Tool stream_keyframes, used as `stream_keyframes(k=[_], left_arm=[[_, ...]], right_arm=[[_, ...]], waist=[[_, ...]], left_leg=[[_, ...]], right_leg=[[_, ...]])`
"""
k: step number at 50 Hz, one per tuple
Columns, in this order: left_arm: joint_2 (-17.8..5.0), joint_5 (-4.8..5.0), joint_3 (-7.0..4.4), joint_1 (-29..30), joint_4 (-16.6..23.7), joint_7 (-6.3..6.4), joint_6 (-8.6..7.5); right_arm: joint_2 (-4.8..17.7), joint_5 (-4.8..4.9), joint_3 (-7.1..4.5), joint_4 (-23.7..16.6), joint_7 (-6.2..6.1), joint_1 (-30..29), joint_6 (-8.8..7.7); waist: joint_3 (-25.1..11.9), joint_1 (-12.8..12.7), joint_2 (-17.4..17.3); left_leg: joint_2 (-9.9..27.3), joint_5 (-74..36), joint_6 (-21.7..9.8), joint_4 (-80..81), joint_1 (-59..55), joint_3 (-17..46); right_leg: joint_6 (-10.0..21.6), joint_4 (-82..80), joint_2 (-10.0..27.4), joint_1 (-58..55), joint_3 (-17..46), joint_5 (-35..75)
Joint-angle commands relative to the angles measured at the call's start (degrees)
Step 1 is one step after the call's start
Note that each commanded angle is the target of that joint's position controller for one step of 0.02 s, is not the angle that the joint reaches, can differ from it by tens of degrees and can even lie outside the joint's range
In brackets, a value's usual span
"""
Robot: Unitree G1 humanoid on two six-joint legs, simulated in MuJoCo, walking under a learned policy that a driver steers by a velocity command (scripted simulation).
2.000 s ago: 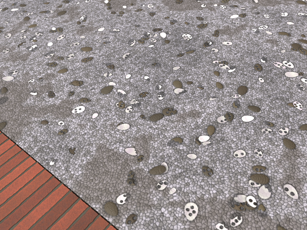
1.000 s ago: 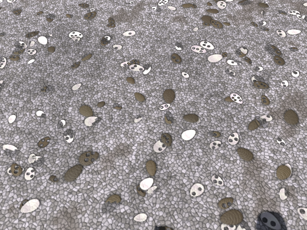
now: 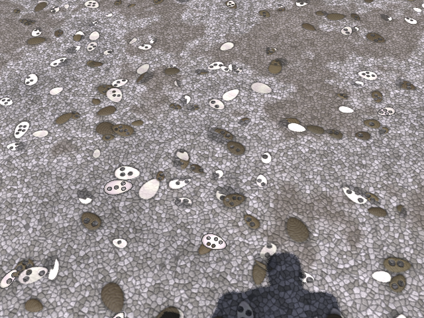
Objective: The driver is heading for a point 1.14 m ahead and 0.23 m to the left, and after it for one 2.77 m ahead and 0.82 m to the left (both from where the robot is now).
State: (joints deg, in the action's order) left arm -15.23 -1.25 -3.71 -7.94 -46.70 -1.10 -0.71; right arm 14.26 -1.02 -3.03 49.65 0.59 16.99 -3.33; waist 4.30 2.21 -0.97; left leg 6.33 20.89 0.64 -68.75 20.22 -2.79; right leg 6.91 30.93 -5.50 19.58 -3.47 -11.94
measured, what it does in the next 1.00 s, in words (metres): walks ahead: left foot, then right foot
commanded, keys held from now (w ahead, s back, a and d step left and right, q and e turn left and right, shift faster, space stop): w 0.80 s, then w+q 0.20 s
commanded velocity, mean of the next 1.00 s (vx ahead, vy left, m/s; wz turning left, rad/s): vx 0.50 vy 0.00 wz -0.07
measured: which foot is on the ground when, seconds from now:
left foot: up 0.00-0.42, down 0.44-0.96, up 0.98-1.00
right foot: down 0.00-0.44, up 0.46-0.94, down 0.96-1.00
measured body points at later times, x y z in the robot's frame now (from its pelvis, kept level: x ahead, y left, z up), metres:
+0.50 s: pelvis +0.29 +0.02 -0.01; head +0.32 +0.02 +0.44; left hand +0.26 +0.28 -0.15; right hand +0.45 -0.24 -0.11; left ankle +0.39 +0.09 -0.73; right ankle +0.07 -0.05 -0.67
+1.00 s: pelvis +0.55 -0.04 +0.00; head +0.59 -0.05 +0.45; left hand +0.77 +0.18 -0.10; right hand +0.49 -0.28 -0.15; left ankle +0.40 +0.09 -0.70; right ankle +0.65 -0.13 -0.73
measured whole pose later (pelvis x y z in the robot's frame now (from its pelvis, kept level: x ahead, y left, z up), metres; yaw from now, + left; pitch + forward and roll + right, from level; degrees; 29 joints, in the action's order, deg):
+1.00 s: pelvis +0.55 -0.04 +0.00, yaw -1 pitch +1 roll +1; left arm -12.5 -2.8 -0.7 -1.3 -46.7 -0.5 -5.0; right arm 12.8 0.1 -2.2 57.5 0.1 25.0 -3.7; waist 3.0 4.1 -0.1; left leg -1.8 26.8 -3.1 -37.0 3.9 0.3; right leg 3.4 30.6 0.9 24.8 -3.8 -6.6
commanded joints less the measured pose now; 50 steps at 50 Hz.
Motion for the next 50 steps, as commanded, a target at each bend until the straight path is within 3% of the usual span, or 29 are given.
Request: stream_keyframes(k=[1,3,6,11,16,19,21,22,23,24,25,26,27,29,31,33,35,38,42,45,47,48,49,50], left_arm=[[-5.4,0.94,-1.16,-4.5,1.0,1.22,-1.57],[-5.4,1.33,-0.92,-6.8,-0.3,0.88,-2.95],[-6.4,1.3,-1.0,-11.0,-2.2,0.78,-3.53],[-6.0,1.21,-0.35,-16.1,-4.5,1.06,-3.78],[-5.8,0.37,0.34,-20.6,-7.2,1.87,-3.77],[-7.2,-0.05,0.33,-18.8,-7.9,2.56,-3.83],[-8.4,-0.6,0.1,-17.4,-8.2,2.57,-3.89],[-8.5,-0.22,0.17,-16.2,-8.1,2.38,-3.93],[-5.3,0.99,1.1,-17.6,-6.2,1.95,-4.35],[-2.4,1.75,1.23,-23.7,-6.6,1.61,-4.22],[-6.3,-0.06,0.42,-19.0,-6.5,1.8,-3.99],[-6.0,-0.07,0.44,-15.4,-5.4,1.41,-4.15],[-4.9,-0.11,0.69,-13.2,-5.0,1.08,-4.09],[-3.4,-0.9,1.0,-14.1,-5.2,0.33,-2.81],[-2.1,-1.08,1.3,-13.6,-5.1,-0.29,-1.98],[-1.8,-1.09,1.54,-9.4,-3.6,-0.59,-1.6],[-1.8,-0.95,1.77,-3.7,-1.7,-0.74,-1.55],[-0.6,-0.48,2.47,3.0,0.3,-0.96,-1.83],[-1.1,-0.25,2.62,9.1,2.2,-0.73,-2.11],[-2.5,-0.29,2.1,8.6,2.9,-0.32,-2.85],[-4.2,-0.57,1.11,-1.0,0.1,0.35,-3.89],[-6.9,-1.51,0.06,-10.1,-2.6,1.08,-4.75],[-12.6,-3.02,-1.33,-18.4,-2.8,2.01,-5.11],[-15.3,-1.99,-2.3,-17.6,-3.2,1.74,-3.96]], right_arm=[[5.6,-1.42,-0.96,-3.0,0.21,3.0,0.13],[5.0,-1.6,-0.95,-2.8,0.69,3.0,1.56],[4.4,-1.4,-0.82,-4.3,1.09,-2.9,2.15],[4.2,-0.86,-0.53,-7.0,1.32,-12.2,1.87],[3.5,-0.54,0.36,-9.9,1.63,-20.0,1.21],[4.2,-0.31,0.26,-9.6,1.29,-17.2,0.53],[6.4,-0.1,-0.76,-6.0,0.08,-5.8,0.09],[7.7,-0.63,-1.42,-3.1,-0.67,3.9,-0.46],[13.0,-2.06,-2.77,-1.7,-1.62,12.5,-0.64],[15.8,-2.06,-3.44,-1.1,-0.86,11.9,-0.37],[11.7,0.26,-2.69,-1.3,-0.19,6.7,-0.06],[8.1,0.67,-1.76,-2.3,0.07,0.9,-0.1],[5.5,0.29,-1.03,-2.3,0.28,-1.7,-0.41],[3.3,0.26,-0.11,-0.7,0.0,-1.7,-1.08],[4.4,0.49,-0.3,1.0,0.1,0.9,-2.02],[5.9,0.66,-0.67,2.2,0.15,2.6,-2.42],[5.8,0.72,-0.61,3.0,0.17,4.2,-2.4],[5.8,0.87,-0.55,4.2,0.24,6.3,-2.36],[6.1,0.58,-0.52,5.8,-0.12,10.2,-2.11],[7.6,0.07,-0.92,5.9,-0.73,9.2,-1.62],[8.4,0.14,-1.15,5.6,-0.87,7.0,-1.38],[7.1,0.48,-0.78,5.2,-0.73,6.9,-1.47],[2.6,1.84,0.38,2.4,-0.47,8.1,-1.68],[1.4,2.42,0.29,2.1,-0.77,12.8,-1.13]], waist=[[-5.6,-0.5,2.7],[-5.7,0.0,2.7],[-2.7,-1.7,2.9],[-0.7,-4.6,3.6],[1.6,-6.8,3.6],[0.7,-3.9,4.4],[-5.5,1.0,5.3],[-10.5,5.8,3.7],[-17.9,7.4,-3.4],[-21.1,3.1,-13.1],[-14.4,1.7,-3.8],[-7.0,-0.2,-1.1],[-3.7,-1.1,0.6],[-2.2,-3.6,-1.9],[-2.5,-4.1,-2.4],[-1.2,-3.8,-2.2],[0.3,-2.7,-2.1],[0.7,-0.9,-2.6],[0.6,1.2,-2.8],[-0.1,-0.2,-3.4],[-4.2,-4.9,-2.5],[-10.1,-8.3,0.4],[-19.1,-10.1,8.7],[-22.7,-7.5,17.2]], left_leg=[[2.6,-4.2,-0.1,2.5,11.9,3.5],[1.9,-5.6,0.5,4.9,10.9,2.4],[1.9,-11.7,1.1,10.9,15.8,1.6],[0.4,-19.9,0.5,22.1,20.6,1.0],[-2.7,-20.6,-1.9,31.7,19.9,-1.2],[-5.8,-15.4,-5.0,36.3,12.1,-2.2],[-9.5,-11.0,-7.2,38.3,-1.6,-2.9],[-7.5,-14.2,-9.0,41.9,-15.1,-0.8],[6.1,-8.7,-13.1,42.4,-31.2,15.7],[18.5,-12.5,-20.8,48.8,-39.0,41.8],[15.5,-7.2,-19.3,51.6,-31.6,40.5],[13.9,-6.0,-17.9,53.5,-23.0,31.2],[10.9,-8.7,-16.3,55.7,-17.4,25.4],[6.9,-15.0,-13.7,58.4,-10.9,17.5],[6.0,-19.9,-14.0,59.8,-9.6,14.2],[5.3,-19.9,-14.2,62.0,-9.6,11.6],[4.1,-20.8,-13.7,63.3,-10.6,9.4],[2.2,-24.6,-12.0,62.8,-11.8,6.0],[3.8,-30.1,-11.5,59.8,-16.9,6.8],[5.9,-36.2,-11.1,54.8,-20.7,9.5],[4.3,-43.4,-9.6,44.4,-19.8,9.1],[1.0,-38.6,-8.5,33.0,-14.1,6.9],[-4.4,-17.9,-6.5,14.6,-0.2,3.3],[-10.3,10.8,-6.0,2.8,12.8,2.4]], right_leg=[[7.6,-17.2,14.9,-14.2,17.7,20.0],[7.6,-18.6,13.7,-12.8,15.4,24.3],[6.3,-21.2,13.0,-13.6,14.1,23.7],[4.0,-21.5,13.2,-19.9,13.1,26.9],[3.9,-20.8,14.8,-25.9,12.5,33.1],[3.0,-16.4,15.8,-27.5,11.0,47.2],[1.8,-3.5,14.9,-27.3,9.8,60.2],[1.0,8.3,13.0,-21.3,8.1,53.7],[-0.4,26.6,8.1,-7.3,5.6,32.4],[-1.8,44.1,-3.1,9.7,5.2,-18.1],[-0.6,46.7,1.1,13.5,10.7,-14.5],[-0.7,44.2,4.0,14.3,9.8,-9.4],[-0.8,41.1,6.1,13.3,8.8,-6.9],[-2.2,36.6,8.2,9.0,7.6,-5.2],[-3.4,34.1,8.9,8.8,5.9,-4.0],[-4.7,29.8,10.5,12.4,4.5,-0.4],[-5.9,23.3,11.6,15.5,3.1,3.9],[-6.6,12.0,10.9,13.9,1.0,10.2],[-6.2,4.3,9.1,11.8,0.1,11.9],[-4.9,0.7,7.8,8.9,1.2,6.1],[-3.4,-4.9,5.5,-3.6,0.7,3.5],[-1.6,-6.5,8.4,-16.9,3.6,4.1],[2.0,-8.5,24.6,-32.9,21.7,-3.5],[6.6,-15.1,32.8,-37.3,39.5,-6.0]])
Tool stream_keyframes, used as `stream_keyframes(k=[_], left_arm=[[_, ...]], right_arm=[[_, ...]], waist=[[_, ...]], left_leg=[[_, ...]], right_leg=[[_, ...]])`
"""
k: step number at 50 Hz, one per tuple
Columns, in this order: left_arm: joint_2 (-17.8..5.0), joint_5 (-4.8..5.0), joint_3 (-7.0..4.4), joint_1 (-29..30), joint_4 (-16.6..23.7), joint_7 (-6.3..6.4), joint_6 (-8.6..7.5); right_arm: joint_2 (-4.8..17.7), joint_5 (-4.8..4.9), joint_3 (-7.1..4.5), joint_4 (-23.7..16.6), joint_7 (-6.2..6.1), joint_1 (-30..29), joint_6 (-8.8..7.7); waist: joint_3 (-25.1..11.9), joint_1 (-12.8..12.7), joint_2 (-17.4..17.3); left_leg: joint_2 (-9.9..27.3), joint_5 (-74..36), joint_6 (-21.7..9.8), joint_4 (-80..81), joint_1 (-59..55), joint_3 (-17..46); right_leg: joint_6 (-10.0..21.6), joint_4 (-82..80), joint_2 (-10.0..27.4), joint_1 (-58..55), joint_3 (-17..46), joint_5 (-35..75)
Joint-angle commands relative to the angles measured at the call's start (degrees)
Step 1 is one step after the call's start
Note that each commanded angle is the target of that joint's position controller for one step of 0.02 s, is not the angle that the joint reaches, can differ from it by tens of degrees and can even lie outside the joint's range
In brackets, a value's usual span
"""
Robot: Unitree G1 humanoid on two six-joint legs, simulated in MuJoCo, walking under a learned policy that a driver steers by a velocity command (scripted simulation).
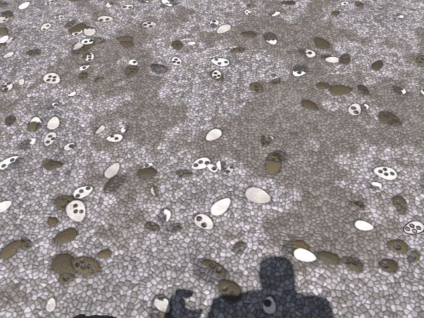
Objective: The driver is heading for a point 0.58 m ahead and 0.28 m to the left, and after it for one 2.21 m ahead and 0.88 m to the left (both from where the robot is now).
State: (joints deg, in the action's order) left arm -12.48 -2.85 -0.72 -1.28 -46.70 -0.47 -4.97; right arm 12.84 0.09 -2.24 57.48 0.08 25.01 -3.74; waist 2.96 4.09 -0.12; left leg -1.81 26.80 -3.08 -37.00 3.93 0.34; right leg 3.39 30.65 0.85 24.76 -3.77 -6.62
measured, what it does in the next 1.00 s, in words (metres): walks ahead, turning left: left foot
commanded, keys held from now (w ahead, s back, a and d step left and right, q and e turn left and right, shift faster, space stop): w+q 1.00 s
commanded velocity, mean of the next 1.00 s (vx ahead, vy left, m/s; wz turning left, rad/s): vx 0.50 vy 0.00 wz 0.53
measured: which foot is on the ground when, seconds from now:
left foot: up 0.00-0.48, down 0.50-1.00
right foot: down 0.00-0.52, up 0.54-1.00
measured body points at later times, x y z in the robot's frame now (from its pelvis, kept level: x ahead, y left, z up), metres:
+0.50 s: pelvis +0.25 +0.03 -0.01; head +0.28 +0.04 +0.44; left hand +0.14 +0.26 -0.15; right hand +0.51 -0.14 -0.11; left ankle +0.34 +0.12 -0.73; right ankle +0.10 -0.10 -0.72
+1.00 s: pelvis +0.51 +0.12 +0.01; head +0.54 +0.14 +0.45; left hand +0.58 +0.43 -0.08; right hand +0.63 -0.14 -0.12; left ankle +0.34 +0.11 -0.73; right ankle +0.70 +0.09 -0.71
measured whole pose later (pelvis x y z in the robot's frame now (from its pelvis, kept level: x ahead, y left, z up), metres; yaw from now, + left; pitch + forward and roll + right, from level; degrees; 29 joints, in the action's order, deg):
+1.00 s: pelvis +0.51 +0.12 +0.01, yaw +34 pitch +2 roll +1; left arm -14.1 -1.6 -1.1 -0.8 -41.1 -1.4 -2.3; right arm 16.1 -0.9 -4.4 50.1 -0.4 25.8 -2.4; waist 1.9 6.0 1.5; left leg -7.8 21.8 -6.1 -19.5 -1.7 11.4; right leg -1.3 33.3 1.5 31.8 1.3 -5.3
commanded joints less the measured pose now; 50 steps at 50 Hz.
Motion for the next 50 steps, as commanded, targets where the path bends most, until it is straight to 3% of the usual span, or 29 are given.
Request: stream_keyframes(k=[1,2,3,5,8,13,19,22,24,25,26,27,28,29,30,32,34,36,39,46,48,50], left_arm=[[-12.2,0.63,-4.06,-19.3,-2.1,0.84,0.82],[-8.3,1.08,-3.07,-14.6,-1.3,0.66,0.6],[-6.4,1.06,-2.62,-12.3,-1.2,0.61,0.3],[-5.1,1.57,-2.28,-12.4,-2.2,1.1,-0.46],[-5.9,2.19,-2.68,-15.0,-3.5,1.18,-1.84],[-5.6,1.77,-2.73,-18.3,-5.2,1.24,-1.9],[-7.8,1.66,-3.28,-22.8,-7.2,1.84,-1.14],[-9.6,1.41,-3.73,-22.7,-7.5,2.32,-0.03],[-11.5,1.36,-4.31,-22.3,-7.3,2.33,1.2],[-11.7,1.55,-4.36,-21.6,-6.7,2.08,1.66],[-8.2,2.19,-3.49,-22.2,-4.1,1.67,1.48],[-6.1,2.22,-3.42,-20.1,0.3,0.69,0.75],[-8.8,1.59,-3.71,-12.9,1.8,0.45,0.15],[-7.5,2.35,-3.18,-12.1,2.2,0.28,-0.61],[-7.3,2.28,-3.18,-13.8,1.1,0.47,-0.83],[-6.9,0.27,-3.17,-16.0,0.5,0.43,1.08],[-6.1,-0.14,-3.07,-15.9,1.1,-0.01,2.76],[-5.7,0.01,-2.89,-12.4,2.6,-0.26,3.39],[-6.1,0.25,-2.76,-4.7,5.4,-0.36,3.54],[-6.4,1.08,-1.76,6.5,10.0,-1.01,2.39],[-7.4,1.32,-1.83,5.4,10.5,-0.93,1.87],[-9.4,1.52,-2.56,-2.6,8.6,-0.3,1.29]], right_arm=[[7.9,-0.07,-1.87,-4.6,-0.66,0.9,0.23],[6.8,-0.24,-1.92,-5.1,-0.08,-1.8,0.19],[5.4,-0.35,-1.83,-5.1,0.32,-2.8,0.45],[4.2,-1.6,-1.94,-5.1,1.25,-2.6,1.92],[3.2,-1.7,-1.99,-6.8,2.1,-6.1,3.19],[2.7,-1.72,-1.52,-10.7,3.01,-15.8,3.48],[2.5,-2.19,-0.48,-15.0,3.94,-25.6,3.18],[3.6,-2.38,-1.0,-15.2,3.55,-23.8,3.21],[5.5,-2.36,-2.14,-12.9,2.85,-15.0,2.8],[7.3,-2.81,-3.28,-10.1,2.13,-6.3,2.23],[13.7,-3.44,-5.33,-9.0,1.16,-0.2,2.17],[18.7,-1.87,-6.36,-10.5,1.0,-3.2,2.75],[17.3,-0.95,-6.02,-10.3,0.63,-2.7,3.38],[14.4,-0.66,-5.29,-9.9,0.13,-5.5,3.27],[11.4,-0.58,-4.51,-10.0,-0.02,-8.2,2.88],[8.7,-0.07,-3.51,-10.7,-0.27,-11.5,1.84],[9.4,0.16,-3.49,-10.4,0.02,-9.9,0.67],[10.9,-0.01,-3.84,-10.2,0.16,-7.7,0.31],[10.9,-0.09,-3.85,-9.8,0.21,-3.8,0.43],[11.8,-0.82,-4.01,-9.6,-0.5,2.2,0.77],[12.6,-1.06,-4.19,-10.2,-0.93,1.2,0.76],[13.9,-1.19,-4.47,-11.4,-0.91,-2.7,0.52]], waist=[[-13.3,-8.1,6.2],[-6.5,-6.6,4.1],[-3.9,-5.4,4.1],[-1.8,-3.5,5.8],[-1.3,-2.8,4.7],[1.5,-3.9,4.0],[3.1,-6.3,3.8],[0.9,-4.6,5.3],[-4.5,-0.9,5.8],[-9.3,3.1,3.2],[-15.3,4.7,-4.5],[-18.1,1.1,-13.4],[-13.8,3.0,-3.4],[-7.3,0.9,-1.5],[-3.4,-2.1,1.8],[-3.0,-5.5,1.0],[-3.7,-6.1,0.3],[-2.7,-5.3,-0.6],[-0.7,-2.6,-2.2],[-0.5,1.7,-3.8],[-0.6,0.4,-4.5],[-2.8,-3.9,-5.0]], left_leg=[[2.2,0.8,-3.0,-32.6,32.0,3.0],[4.2,-4.7,-2.9,-31.3,31.8,3.3],[5.8,-7.9,-2.5,-29.5,30.0,3.0],[7.1,-10.5,-1.1,-28.2,27.8,2.3],[7.7,-14.8,0.0,-28.0,31.0,1.3],[7.9,-23.8,1.1,-17.9,36.2,-0.7],[5.8,-24.4,-1.9,-2.3,32.5,-6.7],[1.7,-16.6,-5.1,0.3,26.7,-9.7],[-2.6,-11.2,-8.0,2.5,16.7,-10.6],[-3.6,-13.3,-10.0,7.6,4.5,-8.7],[9.1,-5.9,-14.6,10.1,-11.7,9.5],[21.7,-10.6,-22.3,19.0,-21.2,41.1],[20.7,-14.7,-21.0,21.3,-18.9,36.5],[19.7,-19.3,-19.2,21.5,-11.8,28.8],[16.5,-25.9,-16.3,22.2,-4.5,23.2],[11.7,-33.2,-14.1,23.2,2.7,16.5],[9.8,-36.9,-14.2,23.7,4.7,14.6],[8.6,-35.1,-13.5,24.8,5.7,14.1],[7.8,-32.5,-12.0,25.5,3.6,15.5],[8.6,-39.6,-10.4,20.3,-4.7,18.8],[9.3,-41.7,-9.0,18.1,-4.6,20.6],[8.3,-48.6,-6.5,12.6,-0.4,20.7]], right_leg=[[8.4,-15.7,23.0,-35.2,34.4,-17.2],[6.9,-17.7,20.2,-27.4,26.1,-15.0],[5.2,-19.7,17.7,-22.5,20.0,-10.1],[3.6,-21.4,14.8,-17.8,11.8,-3.0],[4.0,-22.7,14.3,-18.2,5.7,4.8],[4.5,-23.4,12.9,-19.9,-2.2,10.3],[3.8,-20.7,14.8,-26.9,-8.2,19.8],[2.9,-11.9,15.3,-31.3,-11.1,41.0],[2.7,3.3,15.4,-31.4,-11.9,49.9],[1.2,16.9,14.4,-25.4,-12.8,42.0],[-1.3,35.8,10.9,-8.2,-12.9,16.9],[-4.5,53.1,-2.4,12.6,-4.5,-25.1],[-3.9,53.5,0.9,18.9,4.8,-20.5],[-3.4,49.5,3.6,19.2,5.0,-15.0],[-3.3,43.2,5.6,15.5,5.1,-12.4],[-4.5,37.5,6.7,8.6,5.6,-11.6],[-5.7,34.2,6.3,7.4,4.7,-10.9],[-6.6,29.6,6.1,9.4,3.9,-7.2],[-7.3,21.4,5.6,13.9,3.9,-0.9],[-6.0,7.1,1.6,14.1,4.2,4.2],[-4.8,3.1,0.6,9.2,5.0,2.4],[-3.0,-0.5,-1.9,-4.3,4.4,-2.0]])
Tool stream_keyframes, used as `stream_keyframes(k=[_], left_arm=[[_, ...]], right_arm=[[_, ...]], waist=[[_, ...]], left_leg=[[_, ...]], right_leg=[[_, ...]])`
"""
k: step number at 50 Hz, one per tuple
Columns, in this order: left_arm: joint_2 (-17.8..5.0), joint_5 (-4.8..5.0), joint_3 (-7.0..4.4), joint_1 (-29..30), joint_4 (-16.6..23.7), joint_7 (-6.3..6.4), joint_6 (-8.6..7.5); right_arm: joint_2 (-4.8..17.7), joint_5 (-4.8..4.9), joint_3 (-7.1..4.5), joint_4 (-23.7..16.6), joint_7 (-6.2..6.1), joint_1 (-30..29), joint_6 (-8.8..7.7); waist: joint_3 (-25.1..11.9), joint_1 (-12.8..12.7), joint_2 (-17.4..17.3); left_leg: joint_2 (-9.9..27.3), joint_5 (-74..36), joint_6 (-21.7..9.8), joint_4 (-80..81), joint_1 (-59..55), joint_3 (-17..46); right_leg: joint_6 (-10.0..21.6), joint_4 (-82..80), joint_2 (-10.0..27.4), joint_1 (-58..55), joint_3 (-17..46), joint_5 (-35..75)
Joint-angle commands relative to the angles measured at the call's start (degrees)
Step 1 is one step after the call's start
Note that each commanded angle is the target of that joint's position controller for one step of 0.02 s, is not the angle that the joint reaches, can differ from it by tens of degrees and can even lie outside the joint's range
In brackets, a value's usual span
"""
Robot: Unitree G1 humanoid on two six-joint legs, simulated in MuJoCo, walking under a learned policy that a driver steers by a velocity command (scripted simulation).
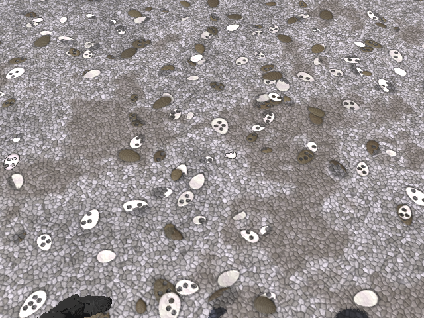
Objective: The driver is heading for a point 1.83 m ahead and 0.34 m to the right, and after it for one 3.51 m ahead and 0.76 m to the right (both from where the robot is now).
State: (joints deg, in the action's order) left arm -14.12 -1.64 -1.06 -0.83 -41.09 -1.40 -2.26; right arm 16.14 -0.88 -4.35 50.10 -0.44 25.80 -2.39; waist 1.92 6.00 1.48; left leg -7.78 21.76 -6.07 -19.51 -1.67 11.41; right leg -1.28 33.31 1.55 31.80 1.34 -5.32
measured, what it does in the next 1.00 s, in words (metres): walks ahead: right foot, then left foot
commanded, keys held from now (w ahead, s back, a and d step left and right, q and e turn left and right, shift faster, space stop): w+q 0.32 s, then w+e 0.68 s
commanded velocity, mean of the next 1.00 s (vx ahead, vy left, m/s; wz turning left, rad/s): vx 0.50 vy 0.00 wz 0.05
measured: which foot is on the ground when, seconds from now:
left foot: down 0.00-0.04, up 0.06-0.52, down 0.54-1.00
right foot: up 0.00-0.02, down 0.04-0.54, up 0.56-1.00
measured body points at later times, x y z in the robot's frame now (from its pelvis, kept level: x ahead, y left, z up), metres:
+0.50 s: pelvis +0.25 +0.02 +0.00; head +0.28 +0.03 +0.45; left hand +0.15 +0.26 -0.13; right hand +0.53 -0.14 -0.08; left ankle +0.35 +0.15 -0.71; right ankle +0.15 -0.13 -0.73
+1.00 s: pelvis +0.49 +0.07 +0.00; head +0.53 +0.06 +0.45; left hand +0.68 +0.30 -0.11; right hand +0.47 -0.19 -0.14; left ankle +0.35 +0.15 -0.73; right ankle +0.64 -0.03 -0.70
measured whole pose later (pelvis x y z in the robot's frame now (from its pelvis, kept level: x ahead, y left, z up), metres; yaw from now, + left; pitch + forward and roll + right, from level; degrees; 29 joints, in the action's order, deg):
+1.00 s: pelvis +0.49 +0.07 +0.00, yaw -1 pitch +1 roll +1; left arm -13.5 -2.3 -2.6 -4.4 -44.5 -4.3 0.3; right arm 13.3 -1.3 -2.5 53.1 -1.0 23.2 -4.9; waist 2.5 2.9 1.3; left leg 0.1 21.1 0.1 -14.5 -6.0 -17.1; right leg 5.0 38.7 3.5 33.7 -5.8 -5.0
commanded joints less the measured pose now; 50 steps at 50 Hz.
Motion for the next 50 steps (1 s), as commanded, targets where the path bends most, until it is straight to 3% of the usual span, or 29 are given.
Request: stream_keyframes(k=[1,2,3,4,5,6,8,10,13,16,19,22,24,25,26,27,28,29,30,31,33,35,38,42,46,48,50], left_arm=[[-9.1,0.2,-2.91,-10.6,0.8,1.29,-2.02],[-12.5,-0.85,-3.83,-18.9,-0.1,2.21,-2.7],[-18.1,-2.33,-4.99,-22.5,0.5,2.76,-2.34],[-16.0,-1.13,-4.96,-19.1,0.4,2.49,-1.39],[-10.4,-0.65,-3.73,-14.7,1.5,2.31,-1.08],[-6.9,-0.39,-2.83,-12.0,1.3,2.07,-1.12],[-5.5,-0.26,-2.29,-12.3,-0.2,2.18,-1.69],[-6.0,0.27,-2.51,-14.2,-1.4,1.72,-2.91],[-6.9,0.64,-2.98,-15.7,-2.6,1.31,-3.83],[-7.1,0.51,-3.15,-17.2,-3.8,1.22,-3.72],[-7.0,0.46,-2.88,-19.5,-5.5,0.74,-3.82],[-8.9,0.99,-3.16,-22.5,-7.7,0.67,-3.07],[-10.3,0.95,-3.38,-23.8,-9.0,0.64,-2.29],[-10.9,0.91,-3.46,-23.7,-9.5,0.71,-2.02],[-10.6,1.2,-3.27,-23.4,-9.9,0.74,-1.75],[-8.3,1.48,-2.49,-23.3,-8.7,0.64,-1.93],[-0.5,2.6,-0.55,-26.5,-5.3,-0.04,-2.11],[-6.5,1.71,-2.39,-25.0,-6.5,1.02,-1.26],[-7.3,1.67,-2.96,-21.7,-6.0,1.09,-1.01],[-5.8,1.86,-2.68,-20.8,-6.4,0.79,-1.11],[-4.8,0.53,-2.98,-22.3,-8.0,0.23,0.27],[-3.4,0.18,-3.11,-22.2,-8.2,-0.57,1.5],[-2.4,-0.02,-3.14,-16.8,-6.2,-1.39,2.17],[-1.7,-0.15,-2.61,-9.1,-3.5,-2.13,2.15],[-1.6,-0.49,-1.84,-1.8,-0.4,-2.98,1.97],[-2.2,-0.68,-1.89,-0.1,0.6,-3.08,1.94],[-2.9,-0.78,-2.25,-1.3,0.8,-2.73,1.99]], right_arm=[[10.8,0.14,-2.32,-4.3,0.07,-4.7,-1.15],[8.0,0.79,-1.55,-5.2,0.69,-4.6,-1.68],[1.6,2.64,-0.16,-7.3,0.63,0.7,-1.72],[5.7,0.75,-0.38,-6.9,0.26,1.9,-1.12],[7.2,-0.15,-0.76,-6.0,0.33,-1.1,-0.43],[6.7,-0.37,-0.6,-6.2,0.97,-4.2,-0.19],[5.3,-1.17,-0.47,-6.7,2.11,-5.5,0.9],[4.4,-1.23,-0.18,-7.2,2.92,-6.0,1.95],[3.7,-1.24,0.2,-9.6,3.73,-11.3,2.45],[2.9,-1.09,0.72,-11.7,4.29,-17.0,2.37],[0.5,-1.15,2.04,-13.0,4.62,-22.0,1.66],[1.3,-1.6,2.33,-13.8,4.41,-25.7,1.33],[2.1,-1.87,2.23,-13.7,3.74,-25.4,0.74],[2.7,-2.0,1.95,-12.6,3.31,-22.0,0.23],[3.7,-2.46,1.37,-9.8,2.73,-13.9,-0.6],[7.2,-3.66,0.2,-7.0,1.85,-4.2,-1.27],[14.3,-4.28,-1.35,-7.0,0.76,0.6,-1.39],[14.1,-1.91,-1.79,-6.9,0.18,1.0,-0.8],[10.4,-1.29,-0.67,-6.7,0.1,-3.6,-0.83],[6.1,-0.99,0.47,-6.6,0.32,-7.6,-1.27],[2.3,-0.44,1.58,-6.2,0.27,-11.0,-2.03],[2.3,-0.34,1.51,-5.5,0.16,-10.4,-3.1],[3.3,-0.01,0.92,-3.9,-0.09,-8.6,-4.1],[2.8,-0.26,0.9,-2.2,-0.24,-6.5,-4.06],[4.7,-0.32,0.32,-0.5,-0.62,-3.8,-3.76],[5.6,-0.38,0.04,0.4,-0.8,-2.4,-3.2],[7.0,-0.5,-0.27,0.8,-1.02,-2.5,-2.54]], waist=[[-5.5,-9.6,-4.4],[-12.4,-13.1,0.3],[-20.2,-10.9,12.7],[-19.2,-8.4,12.7],[-9.9,-7.4,4.3],[-4.7,-7.1,0.3],[-1.4,-5.9,4.3],[-1.6,-5.5,4.9],[-0.8,-5.7,3.8],[0.6,-6.6,3.5],[1.4,-7.7,3.4],[2.3,-8.3,3.9],[1.7,-7.8,4.0],[-0.3,-6.0,4.1],[-4.6,-2.0,2.1],[-11.8,1.6,-1.5],[-20.7,1.0,-15.7],[-21.7,2.3,-11.1],[-12.8,-0.2,-7.8],[-6.8,-2.4,-7.2],[-2.2,-5.6,-8.8],[-1.9,-6.7,-7.7],[0.3,-7.0,-6.5],[2.7,-6.0,-5.7],[4.3,-4.3,-5.5],[4.5,-3.9,-5.1],[2.8,-4.9,-6.0]], left_leg=[[11.4,-45.8,-2.1,-13.8,7.5,7.9],[7.5,-36.3,-0.7,-27.9,13.8,4.6],[-1.1,1.1,1.6,-45.5,30.6,-2.6],[1.5,8.7,1.1,-52.4,37.5,-3.9],[5.2,3.4,1.1,-53.9,38.7,-4.1],[7.2,-0.6,1.5,-51.5,37.6,-5.1],[9.7,-2.7,2.4,-47.8,35.0,-6.1],[10.1,-4.3,2.9,-47.4,34.6,-7.0],[11.3,-8.7,3.7,-45.0,39.7,-7.4],[11.9,-14.4,4.6,-37.9,42.2,-9.0],[10.5,-18.7,4.1,-24.5,35.6,-10.8],[9.9,-15.7,3.0,-16.8,31.4,-14.9],[8.6,-11.5,1.9,-13.3,28.2,-15.9],[7.1,-10.0,1.2,-10.8,23.4,-16.2],[6.0,-12.6,0.1,-6.2,12.7,-16.4],[12.8,-10.6,-1.7,-6.1,-2.6,-9.6],[32.8,-9.8,-7.3,-3.4,-21.6,15.5],[34.6,-12.1,-8.7,1.2,-16.5,22.5],[31.1,-13.4,-6.9,1.6,-9.5,12.5],[27.9,-15.8,-4.9,4.0,-2.2,5.7],[23.5,-17.5,-1.6,7.8,6.2,-2.9],[23.0,-20.3,-1.7,9.8,8.3,-6.4],[23.2,-21.7,-2.6,12.1,7.7,-11.2],[22.3,-23.5,-2.7,12.5,6.4,-17.3],[23.3,-27.8,-2.0,11.6,3.6,-21.8],[24.0,-33.6,-1.3,9.0,-0.2,-23.5],[24.1,-50.2,-0.4,2.5,-3.3,-25.6]], right_leg=[[3.0,-6.7,-3.0,-21.6,-1.2,-2.5],[5.4,-8.8,5.5,-34.8,7.0,-9.6],[11.0,-12.7,22.6,-50.2,31.5,-16.5],[13.6,-17.6,24.5,-46.0,44.2,-22.8],[12.8,-18.4,22.1,-37.4,35.6,-26.0],[11.6,-19.4,18.7,-30.8,26.4,-20.6],[9.4,-21.5,14.2,-24.5,14.4,-9.0],[9.6,-22.5,13.6,-23.6,9.1,-0.6],[10.8,-24.7,14.4,-25.2,3.6,4.1],[10.4,-25.4,13.3,-26.6,-2.4,7.1],[9.6,-25.7,11.3,-24.2,-6.2,9.0],[9.9,-24.6,12.4,-27.2,-5.0,13.4],[9.8,-20.3,13.3,-30.6,-3.7,22.3],[9.4,-15.2,12.9,-31.5,-3.9,29.6],[8.2,-5.4,10.6,-29.6,-5.7,32.0],[7.0,7.8,7.8,-20.6,-6.7,19.3],[4.2,28.1,-0.7,0.5,-8.7,-18.6],[4.9,36.6,-2.4,4.7,-0.7,-25.3],[5.7,37.3,0.7,6.4,2.1,-21.0],[5.6,34.2,2.5,5.5,1.3,-16.9],[4.6,30.8,4.0,1.1,0.8,-13.0],[3.9,31.3,3.7,0.2,0.2,-10.3],[3.1,29.6,4.7,5.6,0.0,-4.5],[2.6,19.5,4.7,8.4,-1.4,2.8],[4.6,8.3,3.5,5.0,-5.6,4.7],[6.3,5.3,2.4,3.9,-7.5,1.4],[8.6,3.6,-0.8,-0.2,-10.0,-4.1]])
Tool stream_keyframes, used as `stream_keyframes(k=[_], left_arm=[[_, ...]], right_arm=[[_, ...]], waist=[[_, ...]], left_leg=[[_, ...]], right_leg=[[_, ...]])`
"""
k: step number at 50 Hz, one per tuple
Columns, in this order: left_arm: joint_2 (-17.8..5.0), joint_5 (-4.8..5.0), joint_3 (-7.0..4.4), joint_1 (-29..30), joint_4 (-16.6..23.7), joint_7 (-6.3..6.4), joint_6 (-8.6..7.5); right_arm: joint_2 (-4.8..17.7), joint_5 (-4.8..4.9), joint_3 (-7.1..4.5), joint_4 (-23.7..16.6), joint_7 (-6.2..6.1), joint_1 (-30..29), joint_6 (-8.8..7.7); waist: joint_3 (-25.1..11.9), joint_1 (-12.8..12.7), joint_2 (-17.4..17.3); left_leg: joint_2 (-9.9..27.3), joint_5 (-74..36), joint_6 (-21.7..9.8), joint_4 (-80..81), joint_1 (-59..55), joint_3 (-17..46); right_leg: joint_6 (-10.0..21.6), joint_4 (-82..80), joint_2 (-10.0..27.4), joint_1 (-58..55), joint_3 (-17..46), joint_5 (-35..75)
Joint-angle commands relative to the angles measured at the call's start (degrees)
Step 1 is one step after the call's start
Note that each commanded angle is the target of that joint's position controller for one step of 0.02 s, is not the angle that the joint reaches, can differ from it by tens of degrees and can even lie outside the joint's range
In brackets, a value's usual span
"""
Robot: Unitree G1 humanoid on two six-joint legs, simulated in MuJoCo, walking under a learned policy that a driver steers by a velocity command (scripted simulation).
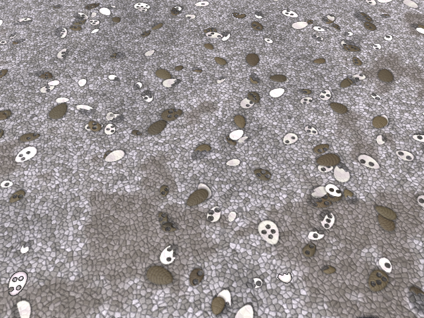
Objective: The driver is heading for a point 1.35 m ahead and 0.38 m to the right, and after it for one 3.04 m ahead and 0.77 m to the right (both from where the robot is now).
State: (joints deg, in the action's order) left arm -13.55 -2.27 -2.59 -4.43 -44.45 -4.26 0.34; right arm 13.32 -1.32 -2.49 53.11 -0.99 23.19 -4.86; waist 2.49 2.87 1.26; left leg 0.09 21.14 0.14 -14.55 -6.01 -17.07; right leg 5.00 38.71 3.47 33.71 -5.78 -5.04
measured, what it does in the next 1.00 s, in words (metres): walks ahead, turning right: right foot, then left foot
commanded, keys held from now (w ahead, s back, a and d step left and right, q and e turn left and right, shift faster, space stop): w+e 0.64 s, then w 0.36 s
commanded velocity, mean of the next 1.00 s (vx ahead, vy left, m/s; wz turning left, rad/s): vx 0.50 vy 0.00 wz -0.48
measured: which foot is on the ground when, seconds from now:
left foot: down 0.00-0.08, up 0.10-0.56, down 0.58-1.00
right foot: up 0.00-0.04, down 0.06-0.60, up 0.62-1.00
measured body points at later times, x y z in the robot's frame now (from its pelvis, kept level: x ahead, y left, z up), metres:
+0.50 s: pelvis +0.27 -0.04 +0.01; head +0.30 -0.05 +0.46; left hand +0.34 +0.24 -0.11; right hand +0.41 -0.32 -0.09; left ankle +0.47 +0.07 -0.69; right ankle +0.16 -0.08 -0.73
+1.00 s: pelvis +0.52 -0.11 +0.01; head +0.55 -0.12 +0.46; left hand +0.81 -0.01 -0.09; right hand +0.36 -0.32 -0.12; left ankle +0.49 +0.03 -0.73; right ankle +0.58 -0.27 -0.70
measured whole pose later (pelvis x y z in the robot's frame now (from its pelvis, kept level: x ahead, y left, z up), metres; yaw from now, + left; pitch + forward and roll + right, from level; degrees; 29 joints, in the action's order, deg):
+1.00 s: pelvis +0.52 -0.11 +0.01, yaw -29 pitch +2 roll +2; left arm -14.6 -2.2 -0.9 -4.4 -41.8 -3.4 -1.0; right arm 13.9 -0.8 -2.1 52.1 1.1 25.2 -4.7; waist 1.2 4.3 2.4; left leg -1.2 15.8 -1.0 -13.8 -0.4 -6.8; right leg 1.9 37.7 2.7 32.4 -0.6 -6.9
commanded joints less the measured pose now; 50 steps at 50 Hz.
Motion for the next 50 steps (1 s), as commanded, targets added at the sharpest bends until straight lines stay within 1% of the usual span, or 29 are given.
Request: stream_keyframes(k=[1,2,3,4,5,6,7,8,9,10,12,14,18,23,25,26,28,29,30,31,32,33,34,36,38,40,43,46,50], left_arm=[[-4.2,-0.16,-1.1,-0.3,3.7,0.48,-0.65],[-5.1,-0.09,-1.74,-5.5,2.4,0.93,-0.98],[-6.7,-0.45,-2.77,-14.2,-0.4,1.7,-1.63],[-13.0,-1.05,-4.86,-21.4,-2.0,2.73,-1.73],[-18.7,0.74,-6.19,-18.1,-0.8,2.96,-1.17],[-17.9,1.73,-5.98,-18.5,-0.4,3.11,-0.62],[-15.0,1.85,-5.24,-16.1,-1.0,3.67,-0.67],[-11.6,1.9,-4.33,-13.8,-1.1,3.93,-0.97],[-9.7,2.16,-3.71,-11.7,-1.1,4.16,-1.42],[-8.6,2.25,-3.27,-10.1,-0.6,4.18,-1.87],[-9.1,2.44,-3.2,-11.1,-0.7,3.85,-3.03],[-10.5,2.28,-3.54,-12.9,-0.9,3.71,-3.49],[-10.6,2.29,-3.63,-17.3,-1.5,3.67,-3.43],[-11.4,1.73,-3.8,-21.7,-1.9,4.2,-3.22],[-12.0,1.41,-3.93,-21.5,-1.5,4.58,-3.17],[-12.5,1.31,-4.04,-20.3,-1.1,4.78,-3.19],[-13.6,1.21,-4.23,-16.8,-0.1,4.66,-3.44],[-12.9,1.67,-3.98,-16.0,0.0,4.19,-3.82],[-8.5,2.28,-2.68,-16.4,1.7,3.75,-4.34],[-5.0,3.43,-1.97,-22.6,3.6,3.82,-4.12],[-9.4,1.43,-2.29,-22.4,1.5,4.37,-3.1],[-9.7,0.9,-2.42,-19.1,1.1,3.86,-2.85],[-8.4,0.83,-2.12,-16.9,1.3,3.35,-2.76],[-7.2,0.04,-1.8,-16.3,1.3,2.39,-1.9],[-6.5,0.02,-1.51,-16.0,1.3,1.97,-1.33],[-6.1,-0.07,-1.22,-12.9,2.3,1.66,-1.2],[-5.4,-0.14,-0.43,-5.9,4.4,1.22,-1.44],[-3.7,0.05,0.89,0.5,6.1,0.67,-1.93],[-4.7,0.21,1.13,4.1,7.1,1.17,-2.37]], right_arm=[[10.8,-0.13,-2.4,-2.1,-0.56,0.0,0.41],[11.8,-0.15,-2.66,-2.1,-0.54,-0.3,1.09],[12.1,0.07,-2.68,-2.5,-0.38,-0.9,1.59],[9.1,0.58,-1.85,-4.8,-0.09,-0.2,1.43],[5.7,0.6,-1.49,-9.0,0.86,-1.5,0.76],[8.8,0.04,-1.72,-10.5,1.1,-8.1,0.12],[7.4,0.76,-1.17,-10.9,1.27,-9.5,-0.59],[7.0,0.75,-1.02,-9.9,1.08,-8.1,-0.94],[6.9,-0.27,-1.09,-10.0,1.02,-8.0,-0.3],[6.7,-1.18,-0.98,-9.4,1.08,-6.3,0.81],[6.0,-1.66,-0.89,-9.6,1.46,-5.9,2.54],[5.4,-1.5,-0.68,-10.9,1.7,-8.9,3.2],[5.5,-1.14,-0.37,-14.0,1.89,-18.6,3.23],[5.7,-0.47,0.22,-16.9,2.38,-26.3,2.31],[6.4,-0.25,0.21,-17.7,2.35,-26.8,1.82],[7.1,-0.17,0.04,-17.5,2.26,-25.1,1.57],[9.2,-0.05,-0.82,-15.1,1.52,-16.3,0.96],[10.9,-0.47,-1.56,-13.2,0.83,-8.8,0.2],[15.2,-1.79,-2.54,-12.8,-0.23,0.5,-0.2],[19.9,-2.29,-3.53,-13.1,-0.3,-0.8,0.54],[15.0,-1.36,-2.93,-13.5,0.03,-4.4,1.23],[10.0,-0.83,-1.72,-14.0,0.31,-7.5,1.31],[7.6,-0.82,-1.06,-13.5,0.6,-9.0,1.16],[6.6,-0.58,-0.63,-11.8,0.68,-8.3,0.34],[7.1,-0.01,-0.77,-10.1,1.33,-6.1,-0.97],[7.8,0.33,-1.04,-8.9,1.68,-5.0,-1.61],[7.9,0.46,-1.12,-7.3,1.78,-3.6,-1.43],[8.4,0.67,-1.22,-5.7,1.95,-2.0,-1.06],[10.2,0.6,-1.71,-3.1,1.87,1.9,-0.32]], waist=[[0.2,-3.0,-6.5],[-3.1,-5.3,-6.4],[-8.1,-9.4,-4.2],[-14.3,-11.7,2.9],[-17.9,-7.7,14.2],[-15.7,-10.1,3.9],[-8.8,-8.2,0.9],[-4.2,-5.2,-2.4],[-2.5,-3.2,-2.4],[-3.0,-1.7,-1.8],[-3.7,-1.0,-1.2],[-2.6,-1.6,-0.6],[-0.3,-5.1,1.3],[-0.5,-8.3,2.2],[-0.5,-7.9,2.9],[-0.7,-6.6,3.3],[-3.4,-2.2,3.3],[-7.3,1.8,0.1],[-16.2,5.0,-6.5],[-19.6,0.3,-20.4],[-13.5,-1.4,-11.6],[-7.1,-1.5,-5.0],[-3.8,-2.0,-3.1],[-2.3,-3.0,-7.4],[-3.1,-3.3,-7.9],[-2.3,-3.4,-7.3],[-0.3,-2.4,-6.6],[0.3,-1.2,-7.0],[0.9,-0.3,-7.3]], left_leg=[[16.2,-58.6,-6.3,-8.2,-0.1,2.2],[16.0,-62.9,-6.1,-17.2,0.0,1.8],[14.8,-56.9,-4.8,-30.6,4.9,0.8],[11.8,-36.8,-2.3,-49.2,20.7,0.5],[-1.6,9.0,1.1,-68.4,42.7,7.9],[0.9,6.0,0.6,-69.9,48.8,18.3],[3.7,0.8,0.0,-66.9,49.7,18.8],[5.9,-2.0,-0.2,-60.3,46.3,18.7],[7.0,-2.4,0.2,-56.3,43.0,19.3],[7.2,-2.9,0.8,-54.2,39.5,19.3],[6.8,-3.3,1.9,-50.8,37.9,18.4],[6.6,-6.6,2.8,-46.0,39.6,17.5],[5.9,-15.5,3.7,-34.0,44.2,17.6],[2.8,-19.1,3.0,-23.9,43.8,17.6],[1.7,-17.4,2.0,-20.5,40.7,18.2],[1.2,-15.9,1.4,-18.4,37.0,18.6],[-1.3,-11.7,-0.4,-14.9,23.2,17.7],[0.2,-12.6,-2.0,-11.1,12.3,18.8],[13.2,0.2,-4.9,-8.8,-0.9,31.8],[25.7,5.7,-10.5,-1.0,-9.8,58.3],[24.9,11.5,-11.1,-0.6,-3.6,59.7],[21.9,9.0,-10.3,0.0,3.5,50.8],[18.7,0.7,-9.5,1.0,8.4,42.6],[14.3,-10.8,-8.2,2.5,12.7,32.6],[13.7,-20.3,-9.1,2.8,12.9,28.8],[13.9,-22.5,-10.1,4.4,12.1,26.0],[12.8,-22.8,-10.4,6.6,11.7,21.6],[11.2,-25.3,-9.5,6.6,13.0,17.4],[13.6,-30.0,-9.0,4.0,9.4,17.8]], right_leg=[[3.6,-2.1,-4.9,-5.6,-4.0,-7.9],[5.1,-3.4,-7.4,-11.4,-4.3,-10.6],[6.9,-8.2,-9.1,-23.2,-3.2,-8.7],[11.1,-11.3,1.6,-39.3,13.0,-16.9],[18.8,-20.0,15.1,-50.7,45.4,-13.6],[18.3,-23.0,15.3,-49.4,44.3,-7.9],[17.1,-22.7,14.6,-42.7,36.1,-2.9],[14.3,-23.3,11.7,-34.7,30.4,3.6],[12.5,-23.8,8.6,-29.7,26.4,7.6],[11.8,-24.6,6.7,-26.7,23.6,10.1],[12.1,-25.3,4.8,-24.4,21.4,13.6],[11.8,-26.7,3.6,-23.1,20.7,11.5],[9.8,-27.3,2.4,-25.9,22.0,7.7],[8.7,-23.0,3.0,-31.9,24.2,14.3],[7.7,-20.6,3.8,-32.8,26.0,17.0],[6.7,-19.4,4.0,-32.1,26.9,17.7],[4.3,-12.8,2.6,-28.1,27.2,23.7],[2.8,-2.4,-1.1,-24.9,24.4,23.3],[1.3,13.9,-5.0,-18.4,19.5,9.6],[-0.1,26.6,-13.4,-1.3,13.3,-27.2],[0.4,32.4,-7.6,3.4,13.5,-24.3],[0.2,32.0,-5.6,2.7,13.1,-18.5],[-0.4,29.6,-4.0,1.3,12.5,-15.3],[-1.5,26.6,-2.7,-1.3,11.9,-13.5],[-2.0,25.4,-3.4,-1.8,11.9,-12.5],[-2.7,22.8,-3.2,1.1,12.0,-10.0],[-3.9,14.2,-2.0,3.8,10.2,-4.7],[-4.1,3.1,-1.1,-1.0,5.3,0.0],[-2.0,-4.1,-1.6,-5.4,2.2,-2.4]])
